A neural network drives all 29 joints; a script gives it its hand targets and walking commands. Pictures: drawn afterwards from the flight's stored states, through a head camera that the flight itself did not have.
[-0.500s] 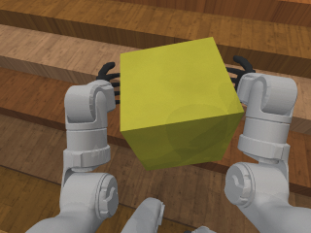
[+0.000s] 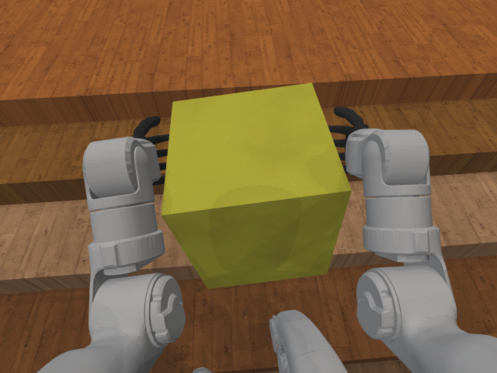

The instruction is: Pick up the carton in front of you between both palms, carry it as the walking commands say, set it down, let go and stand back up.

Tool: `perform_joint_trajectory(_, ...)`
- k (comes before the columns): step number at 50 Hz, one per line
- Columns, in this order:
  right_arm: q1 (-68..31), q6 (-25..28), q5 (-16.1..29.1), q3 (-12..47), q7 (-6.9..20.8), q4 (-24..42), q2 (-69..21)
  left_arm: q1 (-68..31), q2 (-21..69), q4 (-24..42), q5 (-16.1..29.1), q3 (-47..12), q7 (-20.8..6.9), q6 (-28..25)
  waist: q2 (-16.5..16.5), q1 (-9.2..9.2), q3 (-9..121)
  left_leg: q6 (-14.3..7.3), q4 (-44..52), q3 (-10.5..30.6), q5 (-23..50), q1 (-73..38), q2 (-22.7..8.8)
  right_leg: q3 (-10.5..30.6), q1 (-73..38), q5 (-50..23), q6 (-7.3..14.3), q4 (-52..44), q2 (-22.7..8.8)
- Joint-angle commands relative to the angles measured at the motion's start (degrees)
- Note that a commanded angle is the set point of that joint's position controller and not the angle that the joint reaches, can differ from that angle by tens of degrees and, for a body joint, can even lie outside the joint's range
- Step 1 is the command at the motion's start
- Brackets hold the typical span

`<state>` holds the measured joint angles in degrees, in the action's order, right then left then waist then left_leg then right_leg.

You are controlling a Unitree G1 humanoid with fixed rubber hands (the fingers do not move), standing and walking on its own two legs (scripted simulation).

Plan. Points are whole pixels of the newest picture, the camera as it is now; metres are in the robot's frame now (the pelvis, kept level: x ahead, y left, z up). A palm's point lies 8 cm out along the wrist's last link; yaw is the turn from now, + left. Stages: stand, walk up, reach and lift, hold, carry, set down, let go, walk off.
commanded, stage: carry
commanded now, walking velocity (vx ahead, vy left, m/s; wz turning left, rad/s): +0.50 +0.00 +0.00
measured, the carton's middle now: (255, 194) +0.38 -0.04 +0.06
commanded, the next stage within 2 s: none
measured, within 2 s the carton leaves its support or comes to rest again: neither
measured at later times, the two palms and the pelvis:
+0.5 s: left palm out of the picture +0.64 +0.10 +0.27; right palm out of the picture +0.67 -0.19 +0.28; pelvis +0.28 -0.08 +0.12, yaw +1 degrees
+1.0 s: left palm out of the picture +0.97 +0.13 +0.36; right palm out of the picture +0.94 -0.16 +0.38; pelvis +0.57 +0.01 +0.23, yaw +0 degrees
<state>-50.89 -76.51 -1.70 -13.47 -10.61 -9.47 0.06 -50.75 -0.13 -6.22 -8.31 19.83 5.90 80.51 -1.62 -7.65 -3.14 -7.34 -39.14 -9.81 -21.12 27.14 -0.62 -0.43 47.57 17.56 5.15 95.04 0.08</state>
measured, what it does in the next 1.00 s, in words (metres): climbs: right foot 0.12 m higher, then left foot 0.13 m higher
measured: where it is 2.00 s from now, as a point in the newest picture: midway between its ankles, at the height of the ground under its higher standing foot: (206, 75)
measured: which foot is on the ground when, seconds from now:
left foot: down 0.00-0.28, up 0.30-0.78, down 0.80-1.00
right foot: up 0.00-0.24, down 0.26-0.84, up 0.86-1.00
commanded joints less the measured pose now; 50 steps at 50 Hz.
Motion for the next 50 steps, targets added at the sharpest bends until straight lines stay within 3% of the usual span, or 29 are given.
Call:
perform_joint_trajectory(1,-50.4,0.4,29.5,31.6,18.1,10.3,-68.6,-43.6,56.7,5.0,22.5,-32.1,-9.1,-3.5,6.3,2.51,34.2,-9.3,15.7,27.3,10.5,-33.5,-17.3,-0.4,13.9,3.4,1.7,6.9,-2.9)
perform_joint_trajectory(4,-45.6,-0.7,26.9,31.1,17.5,7.6,-64.0,-43.0,56.5,2.5,23.6,-33.9,-9.4,-2.4,5.8,0.09,29.9,-9.7,18.7,30.2,5.4,-47.3,-22.0,5.0,38.7,18.2,2.3,22.4,-5.6)
perform_joint_trajectory(6,-45.6,-1.2,25.7,30.5,17.6,6.8,-62.2,-43.3,55.5,1.1,24.1,-34.2,-9.7,-2.0,4.1,2.51,25.3,-5.5,23.8,23.3,-3.0,-40.5,-17.0,0.6,35.3,14.8,1.0,8.5,-7.6)
perform_joint_trajectory(8,-46.1,-2.1,25.0,29.0,17.8,5.2,-60.8,-43.1,55.5,-1.0,25.1,-33.8,-10.0,-1.6,6.9,5.90,24.6,-3.7,31.5,11.0,2.3,-22.8,-11.8,-6.1,10.7,7.8,0.3,-12.6,-7.4)
perform_joint_trajectory(9,-45.9,-2.4,24.4,28.0,17.9,4.1,-60.8,-42.6,56.6,-2.0,25.8,-34.2,-10.1,-1.5,9.7,7.62,24.4,-4.0,34.7,2.5,9.6,-11.9,-9.2,-9.5,-6.1,4.7,1.1,-23.1,-5.9)
perform_joint_trajectory(10,-44.1,-2.6,23.5,26.8,18.0,2.2,-60.4,-44.2,57.7,-2.4,27.0,-34.4,-10.3,-1.4,14.1,9.70,26.0,-4.5,32.7,1.7,28.3,-9.6,-9.3,-12.9,-16.6,-0.8,2.0,-27.4,-3.4)
perform_joint_trajectory(12,-40.6,-3.2,21.6,24.1,18.2,-3.1,-59.3,-40.9,59.4,-8.1,28.7,-33.5,-10.5,-2.1,14.9,13.88,33.4,-3.8,13.4,-3.8,80.0,-19.5,-8.3,-18.3,-24.7,-2.5,2.5,-31.9,5.2)
perform_joint_trajectory(13,-40.0,-2.7,19.7,22.8,18.0,-5.5,-58.6,-41.9,61.1,-8.0,29.9,-32.9,-11.2,-2.5,14.4,17.15,35.7,-0.3,-4.8,-5.5,79.7,-23.0,-7.1,-16.0,-30.6,-6.7,1.5,-51.0,5.6)
perform_joint_trajectory(14,-37.9,-2.2,17.3,20.9,17.7,-8.0,-56.8,-42.5,62.8,-8.3,30.5,-32.7,-12.0,-2.8,11.5,17.56,36.6,3.0,-19.2,1.2,56.3,-12.2,-6.1,1.1,-42.5,-8.5,2.8,-60.9,0.2)
perform_joint_trajectory(15,-35.3,-1.3,15.6,17.9,17.7,-8.7,-58.3,-46.5,62.1,-6.7,31.4,-32.3,-12.8,-4.2,-16.0,14.62,40.1,7.6,-40.1,5.7,7.0,11.9,4.9,40.1,-55.7,-15.1,11.5,-73.1,-17.6)
perform_joint_trajectory(16,-37.5,-0.9,14.2,17.9,17.2,-8.0,-57.1,-47.8,66.7,-5.9,33.8,-33.5,-13.5,-4.7,-14.1,13.24,44.8,5.2,-57.9,16.9,7.0,12.4,4.0,45.5,-53.9,-12.5,14.5,-74.0,-18.5)
perform_joint_trajectory(18,-41.6,0.1,15.5,18.5,16.8,-3.9,-60.1,-56.9,68.2,3.8,37.5,-34.6,-14.5,-6.7,-3.6,11.43,39.1,2.6,-65.5,16.7,10.2,19.1,0.8,34.5,-47.2,-4.2,11.1,-68.1,-15.9)
perform_joint_trajectory(19,-42.7,0.1,15.5,19.1,16.5,-2.8,-61.2,-60.6,69.5,6.5,38.4,-35.5,-14.6,-7.1,-2.4,10.26,35.3,1.5,-64.4,15.9,11.4,20.7,-0.9,29.0,-44.1,-2.2,8.7,-68.3,-15.3)
perform_joint_trajectory(22,-43.5,0.5,18.0,22.3,15.6,1.2,-62.6,-59.0,68.7,8.9,37.7,-35.0,-13.9,-7.0,-1.8,9.84,33.0,0.4,-62.7,13.6,9.1,27.5,-3.0,21.2,-46.6,6.7,7.0,-70.5,-14.9)
perform_joint_trajectory(25,-41.3,0.3,20.1,25.9,15.3,2.6,-63.5,-52.8,66.4,7.5,34.6,-33.9,-12.6,-5.5,0.7,10.74,32.9,1.3,-56.0,10.5,7.5,33.2,-4.3,16.8,-51.6,-1.9,8.5,-71.1,-15.8)
perform_joint_trajectory(28,-42.0,-0.9,22.2,27.8,15.4,1.8,-63.4,-48.3,62.3,5.0,31.4,-32.9,-11.9,-3.8,-4.5,13.85,32.2,1.1,-75.6,8.9,-1.3,52.1,-4.1,19.7,-63.5,-6.3,12.4,-73.9,-20.0)
perform_joint_trajectory(30,-42.8,-1.6,22.8,28.2,15.5,0.2,-62.8,-47.3,59.5,3.1,29.9,-32.3,-11.9,-2.9,-3.5,14.56,28.1,0.5,-83.0,11.7,-8.7,64.3,-5.2,19.7,-68.8,-1.4,11.4,-75.9,-21.9)
perform_joint_trajectory(32,-43.9,-2.3,23.4,28.2,15.6,-0.7,-62.0,-48.6,58.1,2.2,29.7,-31.6,-12.3,-2.2,-1.1,11.97,22.9,1.5,-71.9,8.5,-6.1,60.6,-6.9,13.0,-60.6,6.1,6.8,-80.1,-17.2)
perform_joint_trajectory(34,-44.4,-2.6,23.7,27.5,15.3,-2.6,-61.8,-48.4,57.2,0.7,29.7,-30.2,-12.8,-1.6,-2.8,11.06,19.3,3.1,-59.6,2.7,-1.6,50.3,-6.4,6.2,-49.9,3.8,6.5,-85.5,-13.2)
perform_joint_trajectory(37,-44.7,-3.0,23.7,26.3,14.9,-5.5,-63.6,-47.3,57.3,-4.0,29.3,-27.9,-13.4,-1.1,-13.4,7.88,22.1,0.8,-34.9,-2.3,5.1,21.2,-4.4,-9.3,-38.6,-27.8,6.1,-89.9,-8.7)
perform_joint_trajectory(39,-43.1,-2.8,23.9,25.0,14.9,-7.5,-65.0,-45.4,57.6,-7.7,28.1,-25.7,-13.5,-1.1,-15.7,4.49,28.9,-1.2,-26.2,-6.6,10.4,8.6,1.3,-10.6,-45.8,-76.4,5.6,-78.6,-10.6)
perform_joint_trajectory(40,-42.4,-2.5,23.8,24.4,15.2,-8.4,-65.4,-45.7,57.9,-8.6,27.1,-25.3,-13.6,-1.4,-16.5,1.11,33.6,-1.0,-20.3,-7.6,9.1,2.3,3.6,-11.2,-50.2,-87.0,3.7,-67.8,-11.5)
perform_joint_trajectory(41,-44.4,-1.8,24.1,24.2,15.5,-7.7,-66.4,-46.5,58.5,-9.0,26.8,-24.6,-13.6,-1.8,-8.6,-1.07,38.8,-0.2,-6.3,-6.5,17.4,-9.6,5.6,-11.8,-50.6,-85.5,0.4,-50.9,-8.4)
perform_joint_trajectory(42,-45.7,-1.2,25.2,24.2,16.1,-6.9,-68.1,-47.5,58.4,-7.5,26.3,-24.1,-13.4,-2.3,-5.1,-2.67,42.4,0.8,6.8,2.2,24.1,-23.6,3.9,-7.5,-42.0,-64.0,-2.0,-36.3,-5.4)
perform_joint_trajectory(43,-45.7,-0.3,26.5,24.8,16.6,-5.6,-68.9,-45.8,60.6,-7.7,26.1,-24.2,-13.1,-2.8,16.4,2.02,46.3,-11.2,7.2,39.9,61.1,-44.8,-20.0,-2.3,-13.4,-2.9,-6.4,-11.0,3.9)
perform_joint_trajectory(44,-46.1,0.3,27.8,24.6,17.0,-4.8,-70.5,-46.2,58.4,-6.8,24.9,-23.8,-12.6,-3.2,15.5,0.08,54.1,-16.1,6.2,47.0,65.5,-43.1,-18.6,10.2,-13.0,-1.9,-4.9,7.2,6.4)
perform_joint_trajectory(46,-51.8,1.3,28.6,25.8,17.2,4.4,-70.4,-50.8,61.9,-1.1,25.9,-25.1,-11.8,-3.7,7.5,2.26,46.2,-10.7,6.2,41.0,29.6,-38.0,-16.5,9.6,-0.1,-2.8,-1.6,11.7,2.0)
perform_joint_trajectory(47,-53.3,1.3,28.7,26.4,17.3,7.3,-70.8,-53.4,62.2,2.4,26.9,-26.8,-11.1,-3.7,8.3,2.99,41.1,-8.1,7.4,38.0,16.6,-35.2,-15.2,9.0,4.2,-3.5,-0.1,9.5,0.0)
perform_joint_trajectory(50,-50.0,0.5,28.8,27.9,17.3,9.4,-71.2,-54.1,61.3,9.2,28.2,-31.1,-9.1,-3.8,6.6,4.14,36.7,-5.9,12.2,31.2,6.3,-32.6,-15.4,5.6,8.8,-1.9,1.0,6.8,-2.4)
